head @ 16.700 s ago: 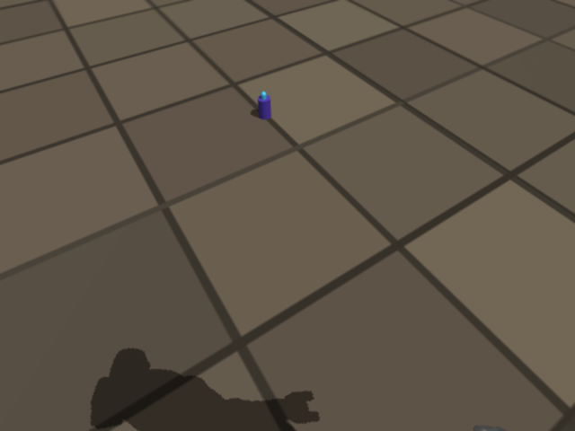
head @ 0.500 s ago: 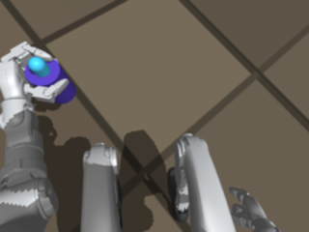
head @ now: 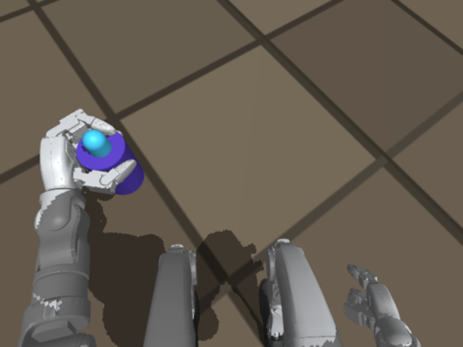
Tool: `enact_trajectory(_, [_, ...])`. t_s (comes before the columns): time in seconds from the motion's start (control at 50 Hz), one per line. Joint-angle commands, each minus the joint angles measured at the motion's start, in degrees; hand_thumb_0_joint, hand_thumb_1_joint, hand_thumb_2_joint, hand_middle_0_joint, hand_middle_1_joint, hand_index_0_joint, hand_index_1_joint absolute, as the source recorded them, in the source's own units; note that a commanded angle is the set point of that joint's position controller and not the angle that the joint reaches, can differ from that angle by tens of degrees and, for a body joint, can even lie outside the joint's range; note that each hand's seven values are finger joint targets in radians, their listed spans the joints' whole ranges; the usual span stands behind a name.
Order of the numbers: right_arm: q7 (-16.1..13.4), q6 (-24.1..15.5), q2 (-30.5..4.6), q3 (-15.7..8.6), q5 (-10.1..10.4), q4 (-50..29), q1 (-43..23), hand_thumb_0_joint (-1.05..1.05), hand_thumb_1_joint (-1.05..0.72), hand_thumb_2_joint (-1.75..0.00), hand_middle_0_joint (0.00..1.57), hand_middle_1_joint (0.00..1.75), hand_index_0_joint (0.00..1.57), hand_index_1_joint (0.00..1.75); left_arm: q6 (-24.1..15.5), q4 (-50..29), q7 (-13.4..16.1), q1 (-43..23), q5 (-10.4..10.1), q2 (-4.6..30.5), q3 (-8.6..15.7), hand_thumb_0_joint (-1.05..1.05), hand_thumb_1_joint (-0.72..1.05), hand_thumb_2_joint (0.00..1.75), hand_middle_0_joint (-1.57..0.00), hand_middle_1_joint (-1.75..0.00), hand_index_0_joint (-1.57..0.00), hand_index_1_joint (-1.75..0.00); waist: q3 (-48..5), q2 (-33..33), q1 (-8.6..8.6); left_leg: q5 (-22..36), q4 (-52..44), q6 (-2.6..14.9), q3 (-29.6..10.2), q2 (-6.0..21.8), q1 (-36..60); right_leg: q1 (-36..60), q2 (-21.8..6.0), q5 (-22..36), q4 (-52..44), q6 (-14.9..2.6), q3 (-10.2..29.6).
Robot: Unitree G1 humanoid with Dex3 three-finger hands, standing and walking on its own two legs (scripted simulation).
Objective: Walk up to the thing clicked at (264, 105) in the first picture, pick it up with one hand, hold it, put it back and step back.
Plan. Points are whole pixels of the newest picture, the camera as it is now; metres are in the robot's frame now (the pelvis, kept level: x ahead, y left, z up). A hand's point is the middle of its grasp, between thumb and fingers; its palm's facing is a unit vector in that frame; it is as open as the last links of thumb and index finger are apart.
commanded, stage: lift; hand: left
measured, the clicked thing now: (110, 159) +0.41 +0.21 +0.00
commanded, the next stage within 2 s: hold in 1.26 s
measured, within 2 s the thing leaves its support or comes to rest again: neither
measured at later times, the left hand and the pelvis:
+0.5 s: hand (65, 121) +0.39 +0.21 +0.15, palm faces +0.14 -0.99 -0.03, open 8.3 cm; pelvis +0.03 +0.01 +0.12, yaw +1 degrees
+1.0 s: hand (53, 90) +0.39 +0.19 +0.20, palm faces +0.13 -0.99 -0.01, open 8.3 cm; pelvis +0.05 +0.00 +0.16, yaw +1 degrees
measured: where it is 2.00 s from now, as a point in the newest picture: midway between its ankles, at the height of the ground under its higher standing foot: (231, 332)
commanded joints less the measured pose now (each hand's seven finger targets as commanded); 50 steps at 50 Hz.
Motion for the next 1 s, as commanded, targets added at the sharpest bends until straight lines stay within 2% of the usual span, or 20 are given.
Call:
enact_trajectory(0.0, [-1.1, -3.0, -8.8, -3.5, 0.1, -5.5, 4.0, 0.0, -0.9, -0.9, 0.2, 0.3, 0.2, 0.3, -4.1, -17.8, 1.1, -15.4, -1.6, 10.6, 2.5, 0.0, 0.23, 1.25, -1.21, -1.39, -1.24, -1.38, -29.0, 4.4, -0.41, 7.8, -19.6, 1.53, -0.3, -1.3, 28.1, 21.8, 1.6, 9.8, -18.1, -2.78, 0.3])
enact_trajectory(0.04, [-1.0, -3.3, -8.7, -3.3, 0.2, -4.9, 3.9, 0.0, -0.9, -0.9, 0.2, 0.3, 0.2, 0.3, -3.8, -14.7, 1.0, -13.5, -1.6, 8.0, 0.4, 0.0, 0.24, 1.23, -1.21, -1.38, -1.23, -1.36, -25.0, 4.4, -0.66, 7.3, -22.3, 1.18, -1.1, -1.0, 30.4, 21.5, 1.7, 9.3, -19.7, -2.8, -0.1])
enact_trajectory(0.12, [-0.9, -3.9, -8.5, -3.2, 0.1, -4.4, 4.8, 0.0, -0.9, -0.9, 0.2, 0.3, 0.2, 0.3, -3.9, -14.6, 0.6, -11.9, -1.4, 8.2, -0.3, 0.0, 0.22, 1.22, -1.22, -1.38, -1.25, -1.37, -24.0, 4.6, -0.23, 12.4, -26.0, 0.91, -1.0, -1.0, 35.9, 26.6, 1.7, 13.6, -23.5, -2.82, -0.5])
enact_trajectory(0.16, [-0.8, -4.3, -8.5, -3.2, 0.1, -4.9, 4.6, 0.0, -0.9, -0.9, 0.2, 0.3, 0.2, 0.3, -4.1, -14.3, 0.5, -11.2, -1.6, 8.7, 0.6, 0.0, 0.24, 1.23, -1.23, -1.39, -1.27, -1.38, -22.9, 4.1, 0.01, 12.7, -28.1, 0.99, -0.7, -1.0, 37.5, 29.3, 1.8, 13.9, -25.7, -2.78, -0.4])
enact_trajectory(0.18, [-0.8, -4.4, -8.0, -2.9, 0.0, -4.3, 5.0, 0.0, -0.9, -0.9, 0.2, 0.3, 0.2, 0.3, -4.1, -13.7, 0.3, -11.0, -1.7, 6.9, -0.8, 0.0, 0.23, 1.24, -1.24, -1.4, -1.27, -1.38, -22.1, 3.8, -0.12, 13.2, -28.6, 0.97, -0.2, -1.1, 37.9, 30.4, 1.8, 14.4, -26.7, -2.73, -0.4])
enact_trajectory(0.22, [-0.6, -4.6, -8.1, -3.0, -0.1, -4.1, 5.4, 0.0, -0.9, -0.9, 0.2, 0.3, 0.2, 0.3, -4.5, -13.4, 0.1, -9.2, -2.0, 6.4, -0.9, 0.0, 0.22, 1.24, -1.25, -1.41, -1.29, -1.39, -22.1, 4.1, 0.34, 15.2, -30.3, 0.77, -0.4, -1.0, 40.6, 31.9, 1.8, 15.8, -27.8, -2.82, -0.6])
enact_trajectory(0.24, [-0.5, -4.8, -8.0, -2.9, -0.2, -4.3, 4.7, 0.0, -0.9, -0.9, 0.2, 0.3, 0.2, 0.3, -5.0, -15.3, 0.0, -11.0, -2.1, 6.6, -1.4, 0.0, 0.21, 1.24, -1.26, -1.41, -1.29, -1.4, -20.8, 4.9, 0.58, 13.8, -31.4, 0.78, -0.1, -1.1, 40.8, 32.3, 1.8, 14.8, -29.0, -2.78, -0.4])
enact_trajectory(0.32, [-0.5, -5.1, -7.6, -2.9, -0.3, -4.7, 4.5, 0.0, -0.91, -0.9, 0.2, 0.3, 0.2, 0.3, -5.9, -15.7, 0.5, -8.8, -2.1, 6.7, -0.4, 0.0, 0.19, 1.22, -1.25, -1.39, -1.28, -1.38, -20.3, 3.4, 1.21, 14.1, -34.6, 0.77, 0.1, -1.1, 43.9, 36.7, 1.7, 15.2, -32.1, -2.61, -0.4])
enact_trajectory(0.36, [-0.6, -5.2, -7.4, -2.8, -0.4, -4.5, 5.4, 0.0, -0.91, -0.9, 0.2, 0.3, 0.2, 0.3, -5.9, -15.5, 0.3, -7.0, -2.1, 4.9, -2.2, 0.0, 0.17, 1.22, -1.24, -1.39, -1.26, -1.37, -20.9, 2.7, 0.52, 17.5, -35.2, 0.81, 0.8, -1.2, 45.6, 40.0, 1.8, 18.4, -33.5, -2.54, -0.4])
enact_trajectory(0.4, [-0.6, -5.2, -7.5, -2.8, -0.7, -4.6, 5.2, 0.0, -0.9, -0.9, 0.2, 0.3, 0.2, 0.3, -6.3, -17.5, 0.8, -8.6, -1.8, 7.0, -0.5, 0.0, 0.19, 1.21, -1.23, -1.37, -1.26, -1.36, -20.5, 4.3, 1.39, 18.3, -37.0, 0.53, 0.5, -1.1, 48.1, 40.5, 1.9, 18.6, -34.3, -2.64, -0.6])
enact_trajectory(0.46, [-0.5, -5.3, -7.3, -2.6, -0.9, -5.0, 4.9, 0.0, -0.91, -0.9, 0.2, 0.3, 0.2, 0.3, -6.7, -16.8, 1.2, -7.5, -1.9, 3.7, -3.1, 0.0, 0.24, 1.22, -1.24, -1.38, -1.27, -1.37, -18.7, 3.4, 1.03, 19.1, -39.2, 0.34, 0.2, -0.9, 50.3, 41.3, 2.2, 19.2, -35.5, -2.56, -1.1])
enact_trajectory(0.52, [-0.7, -5.3, -7.3, -2.7, -0.9, -4.3, 5.6, 0.0, -0.91, -0.9, 0.2, 0.3, 0.2, 0.3, -6.8, -15.3, 1.0, -6.6, -1.9, 4.9, -2.1, 0.0, 0.24, 1.23, -1.26, -1.39, -1.28, -1.37, -17.5, 2.3, 1.18, 20.0, -40.7, 0.52, 0.7, -1.0, 51.1, 44.5, 2.2, 20.3, -37.8, -2.42, -1.0])
enact_trajectory(0.6, [-0.5, -5.3, -7.0, -2.6, -1.1, -5.0, 5.0, 0.0, -0.91, -0.9, 0.2, 0.3, 0.2, 0.3, -7.1, -15.2, 0.9, -6.2, -1.7, 3.2, -3.7, 0.0, 0.22, 1.22, -1.23, -1.37, -1.26, -1.36, -15.2, 3.2, 1.24, 17.6, -43.9, 0.28, 0.7, -0.9, 53.4, 45.2, 2.3, 18.2, -40.1, -2.44, -1.0])
enact_trajectory(0.62, [-0.5, -5.3, -7.3, -2.8, -1.2, -4.8, 5.5, 0.0, -0.91, -0.9, 0.2, 0.3, 0.2, 0.3, -7.2, -15.3, 0.8, -5.9, -2.0, 4.1, -2.6, 0.0, 0.23, 1.22, -1.24, -1.38, -1.27, -1.37, -16.2, 3.2, 1.37, 19.9, -44.3, 0.02, 0.2, -0.6, 54.9, 46.1, 2.5, 19.7, -40.1, -2.49, -1.4])
enact_trajectory(0.64, [-0.5, -5.2, -6.9, -2.5, -1.1, -5.0, 5.4, 0.0, -0.91, -0.9, 0.2, 0.3, 0.2, 0.3, -7.2, -15.5, 0.7, -5.8, -2.0, 3.5, -3.3, 0.0, 0.21, 1.22, -1.24, -1.38, -1.27, -1.37, -16.1, 2.7, 1.56, 20.8, -44.5, 0.13, 0.7, -0.9, 54.9, 47.9, 2.5, 20.6, -40.7, -2.39, -1.3])
enact_trajectory(0.72, [-0.5, -5.1, -6.5, -2.5, -1.2, -5.0, 5.7, 0.0, -0.91, -0.9, 0.2, 0.3, 0.2, 0.3, -7.2, -14.2, 1.0, -4.6, -2.0, 3.7, -2.4, 0.0, 0.2, 1.21, -1.22, -1.37, -1.25, -1.36, -14.8, 0.5, 1.3, 22.4, -45.2, 0.75, 2.1, -1.2, 53.7, 52.8, 2.3, 23.3, -43.1, -2.12, -0.4])
enact_trajectory(0.8, [-0.6, -4.9, -6.4, -2.6, -1.5, -4.8, 5.3, 0.0, -0.91, -0.9, 0.2, 0.3, 0.2, 0.3, -7.8, -15.4, 0.9, -6.5, -1.7, 2.9, -3.6, 0.0, 0.21, 1.21, -1.21, -1.36, -1.24, -1.35, -13.7, 1.9, 0.91, 23.2, -47.0, 0.54, 2.2, -1.2, 56.8, 53.1, 2.3, 23.9, -44.6, -2.23, -0.5])
enact_trajectory(0.86, [-0.7, -4.8, -6.4, -2.7, -1.5, -4.8, 4.9, 0.0, -0.91, -0.9, 0.2, 0.3, 0.2, 0.3, -8.0, -15.5, 0.6, -6.0, -1.4, 3.5, -3.4, 0.0, 0.23, 1.21, -1.18, -1.35, -1.21, -1.33, -13.1, 2.0, 1.34, 21.9, -48.1, 0.61, 2.8, -1.4, 57.3, 55.0, 2.1, 23.3, -46.2, -2.08, -0.1])
enact_trajectory(0.94, [-0.6, -4.9, -6.4, -2.6, -1.6, -4.5, 5.2, 0.0, -0.91, -0.9, 0.2, 0.3, 0.2, 0.3, -8.2, -15.3, 0.5, -6.3, -1.9, 3.1, -3.0, 0.0, 0.22, 1.21, -1.2, -1.36, -1.22, -1.34, -13.5, 3.0, 1.45, 24.2, -49.5, 0.18, 2.4, -1.1, 60.5, 55.8, 2.4, 24.5, -46.7, -2.31, -0.5])
enact_trajectory(0.98, [-0.6, -4.9, -6.5, -2.6, -1.7, -4.3, 4.9, 0.0, -0.91, -0.9, 0.2, 0.3, 0.2, 0.3, -8.3, -14.0, 0.1, -5.6, -1.7, 2.3, -4.3, 0.0, 0.23, 1.21, -1.19, -1.35, -1.22, -1.34, -11.7, 2.9, 1.08, 24.9, -50.1, 0.07, 2.2, -1.0, 60.8, 55.9, 2.5, 24.8, -47.0, -2.31, -0.8])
